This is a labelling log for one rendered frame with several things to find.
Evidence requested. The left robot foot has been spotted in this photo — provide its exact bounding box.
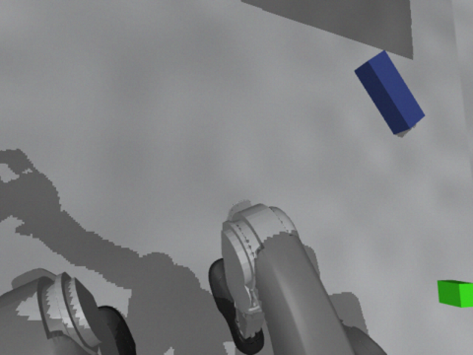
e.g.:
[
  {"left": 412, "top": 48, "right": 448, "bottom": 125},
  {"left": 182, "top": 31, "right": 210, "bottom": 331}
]
[{"left": 98, "top": 305, "right": 137, "bottom": 355}]

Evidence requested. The right robot foot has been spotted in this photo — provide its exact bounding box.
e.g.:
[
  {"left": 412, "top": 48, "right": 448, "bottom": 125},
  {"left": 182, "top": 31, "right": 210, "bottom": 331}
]
[{"left": 208, "top": 258, "right": 264, "bottom": 355}]

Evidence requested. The right robot hand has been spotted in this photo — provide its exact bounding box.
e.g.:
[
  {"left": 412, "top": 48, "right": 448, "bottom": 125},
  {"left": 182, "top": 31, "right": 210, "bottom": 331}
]
[{"left": 340, "top": 319, "right": 387, "bottom": 355}]

